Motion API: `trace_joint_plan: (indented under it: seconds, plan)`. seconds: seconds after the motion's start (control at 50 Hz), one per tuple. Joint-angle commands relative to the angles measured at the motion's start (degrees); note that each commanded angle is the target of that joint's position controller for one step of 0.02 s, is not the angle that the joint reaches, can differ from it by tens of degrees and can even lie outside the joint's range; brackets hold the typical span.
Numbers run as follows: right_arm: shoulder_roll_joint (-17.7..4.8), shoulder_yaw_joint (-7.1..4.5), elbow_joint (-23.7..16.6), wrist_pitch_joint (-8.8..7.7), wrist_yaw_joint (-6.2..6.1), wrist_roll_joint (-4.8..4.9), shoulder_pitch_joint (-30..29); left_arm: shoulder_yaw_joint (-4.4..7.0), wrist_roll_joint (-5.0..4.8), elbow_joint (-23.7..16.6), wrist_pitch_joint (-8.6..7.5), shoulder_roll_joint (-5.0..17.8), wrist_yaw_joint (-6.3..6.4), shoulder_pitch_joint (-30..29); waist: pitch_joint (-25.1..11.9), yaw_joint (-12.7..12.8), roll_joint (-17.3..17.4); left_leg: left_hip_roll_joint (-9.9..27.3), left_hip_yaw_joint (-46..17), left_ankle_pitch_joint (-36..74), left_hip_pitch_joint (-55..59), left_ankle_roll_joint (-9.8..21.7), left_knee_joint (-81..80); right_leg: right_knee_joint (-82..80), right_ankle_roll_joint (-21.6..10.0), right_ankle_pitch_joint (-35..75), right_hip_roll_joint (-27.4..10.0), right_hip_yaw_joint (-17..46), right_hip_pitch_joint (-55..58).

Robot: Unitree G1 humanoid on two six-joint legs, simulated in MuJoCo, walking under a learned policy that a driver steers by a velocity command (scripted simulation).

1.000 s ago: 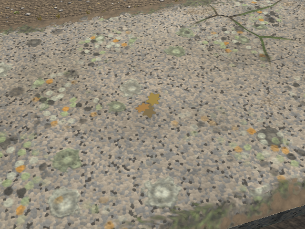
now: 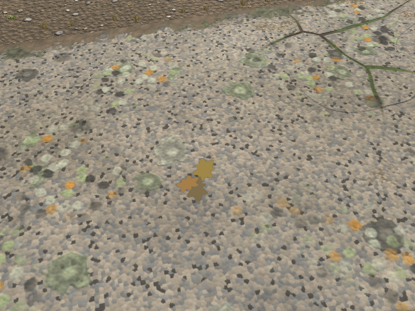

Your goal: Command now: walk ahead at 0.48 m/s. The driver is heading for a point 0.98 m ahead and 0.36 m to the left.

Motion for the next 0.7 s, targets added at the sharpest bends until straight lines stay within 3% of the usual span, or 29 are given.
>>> trace_joint_plan:
  seconds: [0.02, 0.04, 0.06, 0.1, 0.14, 0.18, 0.2, 0.22, 0.24, 0.26, 0.28, 0.3, 0.32, 0.34, 0.36, 0.38, 0.4, 0.42, 0.44, 0.46, 0.48, 0.52, 0.54, 0.56, 0.6, 0.62, 0.64, 0.66, 0.7]
  plan:
    - [-3.6, -1.07, -6.1, -2.72, 0.51, 3.97, -2.9, 2.01, 0.59, 7.8, 1.58, 7.7, 0.46, 25.5, -7.5, 6.9, -6.6, -0.9, 0.1, -4.1, -40.2, 1.2, 38.4, -14.8, -17.7, 25.2, -23.7, 29.1, 36.4]
    - [-2.0, -0.62, -8.7, -1.69, 0.27, 3.91, -9.2, 0.76, 0.05, 8.1, 1.55, 4.3, -0.05, 21.8, -1.9, 5.5, -3.4, 1.8, 4.4, -3.5, -45.7, 1.9, 44.4, -17.9, -14.9, 10.6, -21.8, 26.4, 28.9]
    - [-0.3, -0.26, -10.0, -0.30, 0.07, 3.30, -11.0, -0.53, 0.56, 8.0, 1.40, 1.6, -0.59, 18.7, 1.8, 3.6, -3.0, 3.2, 5.0, -3.3, -47.5, 2.6, 49.9, -19.9, -13.3, 2.2, -20.0, 23.5, 20.2]
    - [5.6, 1.75, -13.4, 2.10, 0.91, 2.63, -12.1, -1.67, 1.28, 10.8, 2.27, -0.6, -0.75, 20.3, 6.1, 0.8, -7.0, 4.3, 6.3, -3.5, -54.1, 3.8, 65.0, -24.1, -11.4, -6.8, -18.3, 20.4, 9.8]
    - [8.1, 3.83, -17.8, 2.69, 1.01, 2.79, -15.1, -2.87, 1.32, 12.1, 2.70, -1.3, -0.08, 21.7, 9.1, -0.6, -7.1, 3.3, 2.9, -2.0, -66.1, 4.6, 74.4, -24.4, -10.0, -7.4, -19.0, 18.4, 5.8]
    - [7.6, 5.68, -24.0, 1.91, 1.33, 1.62, -19.5, -3.73, 1.20, 10.8, 3.07, -0.2, 0.70, 18.6, 9.9, -3.9, -3.9, 3.7, 0.8, 5.2, -68.0, 4.1, 63.9, -24.7, -6.9, -8.5, -16.0, 11.4, -1.8]
    - [5.3, 5.77, -26.3, 1.27, 1.62, 0.56, -21.3, -4.22, 0.96, 9.7, 2.85, 0.3, 1.06, 15.9, 9.9, -5.1, -3.1, 4.3, 3.0, 9.6, -62.0, 2.9, 51.0, -26.8, -6.2, -8.7, -12.5, 6.6, -8.4]
    - [2.0, 4.32, -29.7, 3.35, 1.10, -2.26, -29.7, -3.01, 1.17, 9.6, 0.46, 5.0, 1.55, 17.5, 9.6, -5.1, 0.3, 3.3, 14.4, 8.2, -46.7, 2.3, 35.9, -36.4, -8.0, -10.2, -11.0, 4.1, -17.1]
    - [1.9, 4.12, -30.5, 4.57, 0.63, -2.78, -30.7, -2.92, -0.24, 10.4, -0.90, 5.9, 2.23, 20.3, 7.5, -3.4, -1.7, 4.3, 15.5, 10.3, -37.6, 2.2, 32.4, -40.5, -9.9, -3.5, -10.9, 5.8, -16.3]
    - [2.3, 4.29, -28.9, 5.46, 0.30, -1.98, -26.4, -2.77, -1.48, 10.2, -1.67, 6.2, 2.34, 21.0, 3.7, -3.7, -3.1, 4.4, 17.4, 10.7, -31.1, 3.4, 27.9, -41.2, -10.6, 9.0, -9.8, 1.8, -11.1]
    - [3.6, 4.85, -28.0, 5.95, -0.08, -1.66, -23.3, -2.21, -2.00, 10.4, -1.63, 7.5, 2.40, 22.2, 2.5, -3.7, -5.4, 4.4, 17.8, 7.5, -27.9, 5.0, 19.7, -38.5, -10.3, 22.2, -9.6, -0.6, -3.3]
    - [3.4, 4.53, -26.7, 5.91, -0.38, -1.81, -21.3, -1.84, -2.04, 10.4, -1.22, 8.1, 2.27, 24.3, -0.6, -3.4, -6.5, 2.0, 19.6, 5.2, -26.3, 6.2, 14.1, -31.2, -10.1, 49.1, -9.8, -2.5, 7.9]
    - [2.8, 3.92, -25.1, 5.58, -0.46, -1.33, -18.2, -1.39, -0.94, 10.4, -0.73, 9.1, 2.54, 26.3, -5.1, -4.2, -9.3, -1.3, 20.8, 1.1, -25.9, 6.4, 9.8, -22.3, -9.2, 71.6, -11.7, -2.4, 18.4]
    - [2.2, 3.29, -23.4, 4.90, -0.48, -1.38, -12.5, -0.72, 0.26, 10.3, -0.16, 9.5, 2.48, 27.1, -9.3, -6.2, -12.1, -3.3, 19.3, -0.6, -23.4, 6.9, 5.1, -12.3, -7.4, 82.3, -14.3, -1.5, 26.3]
    - [0.5, 2.60, -22.5, 3.68, -0.18, -1.77, -8.3, 0.09, -0.28, 9.9, 0.31, 10.1, 1.82, 26.8, -12.3, -7.9, -13.6, -4.5, 16.1, 0.5, -18.3, 8.1, -4.9, -1.6, -5.5, 84.8, -15.4, -1.3, 29.6]
    - [-9.3, -1.13, -24.1, 1.89, 1.11, -0.48, -9.0, -0.74, -0.85, 9.5, 0.98, 9.9, 2.27, 26.3, -17.9, -11.5, -15.5, 2.9, 0.1, 15.4, -4.6, 10.3, -14.1, 8.5, -5.1, 81.9, -14.3, 4.3, 22.2]
    - [-16.9, -2.89, -19.4, 2.06, 1.28, -2.31, -4.7, -2.51, 0.87, 7.6, 0.75, -1.1, 1.45, 31.2, -24.4, -5.7, 16.1, 21.1, -34.3, 38.2, 10.2, 20.5, -36.6, 36.2, -0.1, 9.2, 2.5, 2.9, 0.6]
    - [-12.5, -1.89, -18.8, 1.88, 0.92, -4.59, -3.9, -1.23, 1.29, 11.3, -0.83, 0.2, -0.76, 35.3, -28.8, -5.2, 12.2, 24.2, -51.7, 43.2, 8.7, 22.7, -45.0, 61.4, 1.7, -4.7, 9.1, 20.9, -4.2]
    - [-8.5, -0.63, -18.7, 1.20, 1.84, -2.52, -10.6, -0.42, -0.65, 8.3, -0.47, 0.3, -1.37, 30.2, -19.0, -2.4, 6.2, 24.6, -39.2, 39.0, -0.3, 20.5, -41.7, 69.9, 1.8, -7.5, 7.7, 21.4, -9.8]
    - [-3.9, 0.37, -17.1, 0.40, 2.88, 0.35, -14.8, -0.98, -0.33, 4.7, 0.75, -0.1, -0.44, 22.9, -7.8, -1.1, -0.4, 21.1, -28.0, 30.5, -8.7, 15.8, -39.0, 70.9, 0.5, -8.6, 4.7, 15.0, -14.7]
    - [-1.3, 0.65, -14.6, -0.37, 3.58, 0.49, -16.3, -0.45, -0.27, 1.7, 1.66, 1.1, 1.20, 17.2, -1.4, 0.2, -3.5, 17.9, -17.4, 26.0, -14.9, 11.4, -38.4, 68.9, -1.1, -6.7, 1.9, 12.9, -17.1]
    - [3.3, 1.14, -10.3, -1.50, 3.91, -1.44, -15.1, 0.10, -1.44, 0.0, 2.76, 3.0, 2.59, 17.7, -0.6, 2.5, -0.9, 11.7, -5.7, 24.8, -15.7, 7.8, -40.4, 62.1, -4.0, -1.9, 0.2, 14.1, -14.0]
    - [2.3, 0.77, -8.7, -1.69, 3.51, -1.45, -12.8, 0.04, -2.09, -0.8, 2.47, 2.9, 2.78, 17.3, -0.1, 2.4, 1.6, 10.0, -2.0, 27.5, -10.9, 8.0, -43.0, 56.6, -4.2, 0.1, 0.5, 14.3, -16.1]
    - [2.2, 0.64, -7.6, -1.76, 2.85, -1.47, -11.9, 0.00, -1.84, -1.3, 2.17, 2.9, 2.76, 17.2, 0.1, 2.9, 2.5, 9.0, 0.8, 32.1, -9.4, 7.7, -43.6, 52.4, -4.1, 3.0, 0.9, 15.1, -16.1]
    - [0.9, 0.43, -7.0, -1.61, 1.60, -2.16, -11.4, 0.24, -1.83, -0.7, 2.64, 2.9, 2.91, 17.6, -0.9, 4.1, 1.9, 6.8, 6.5, 40.1, -6.1, 7.0, -45.4, 39.3, -2.3, 4.6, 0.8, 13.7, -14.6]
    - [3.1, 1.15, -7.2, -1.20, 0.65, -2.51, -12.5, -0.33, -1.26, -1.2, 3.29, 0.8, 3.06, 15.3, -1.9, 4.6, 2.0, 5.7, 9.1, 44.7, -6.6, 6.5, -45.0, 30.0, -0.4, 4.0, -0.6, 12.7, -11.2]
    - [1.7, 0.99, -7.2, -0.65, -0.18, -2.36, -12.7, -0.55, -0.94, -2.0, 3.84, 0.4, 3.25, 13.6, -2.9, 4.7, 3.2, 4.7, 10.8, 47.1, -5.7, 6.3, -45.5, 22.0, 1.4, 3.6, -0.7, 9.2, -9.1]
    - [0.5, 1.29, -8.6, -0.57, -0.45, -2.69, -14.4, -0.52, -0.62, -1.7, 4.19, 0.5, 3.09, 13.1, -6.5, 4.3, 4.1, 5.8, 10.7, 52.6, -4.6, 6.4, -45.7, 16.8, 2.7, 3.8, -1.2, 6.9, -4.0]
    - [-5.7, -0.28, -7.6, -0.44, -1.08, -2.13, -11.6, -0.29, 0.04, -2.0, 5.12, 1.7, 3.02, 11.2, -8.1, 2.5, 6.2, 9.0, 8.3, 51.2, -3.7, 6.7, -46.4, 12.0, 4.1, 4.3, -2.6, 6.4, 0.1]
